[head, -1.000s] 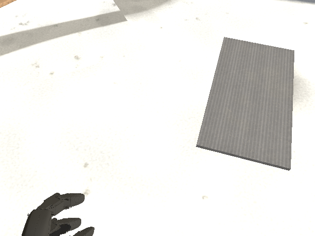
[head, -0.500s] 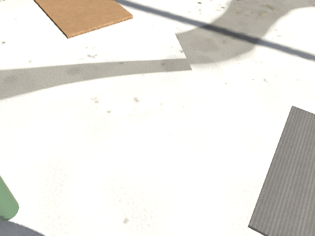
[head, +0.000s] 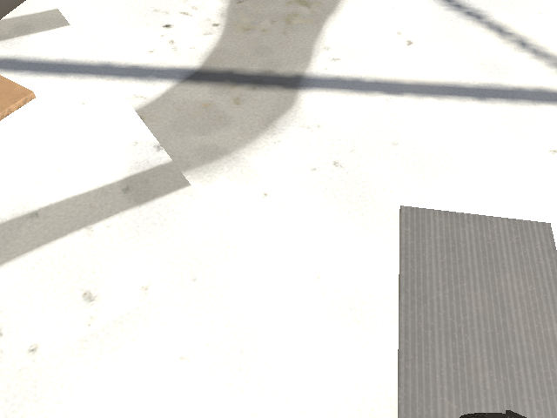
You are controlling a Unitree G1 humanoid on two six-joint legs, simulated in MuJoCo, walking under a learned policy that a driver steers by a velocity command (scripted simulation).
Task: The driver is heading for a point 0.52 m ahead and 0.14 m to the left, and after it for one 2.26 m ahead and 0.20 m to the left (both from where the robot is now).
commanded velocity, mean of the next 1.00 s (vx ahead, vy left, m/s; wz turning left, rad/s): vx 0.50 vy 0.00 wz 0.00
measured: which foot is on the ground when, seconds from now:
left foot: up 0.00-0.24, down 0.26-0.64, up 0.66-1.00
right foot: down 0.00-0.26, up 0.28-0.62, down 0.64-1.00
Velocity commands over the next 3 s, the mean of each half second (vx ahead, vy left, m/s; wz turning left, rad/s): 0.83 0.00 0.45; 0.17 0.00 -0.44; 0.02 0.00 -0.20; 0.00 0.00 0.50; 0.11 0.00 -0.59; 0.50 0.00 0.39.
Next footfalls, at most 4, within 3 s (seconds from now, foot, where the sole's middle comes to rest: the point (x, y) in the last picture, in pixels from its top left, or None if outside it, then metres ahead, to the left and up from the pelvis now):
0.26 left None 0.46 0.09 -0.77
0.64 right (283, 294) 0.82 0.04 -0.77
1.14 left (220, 281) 0.85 0.22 -0.77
1.58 right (297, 310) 0.77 0.01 -0.77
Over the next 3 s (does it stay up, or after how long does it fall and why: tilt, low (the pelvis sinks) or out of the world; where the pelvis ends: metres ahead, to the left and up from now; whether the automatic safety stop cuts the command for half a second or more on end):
stays up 1.03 0.07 -0.02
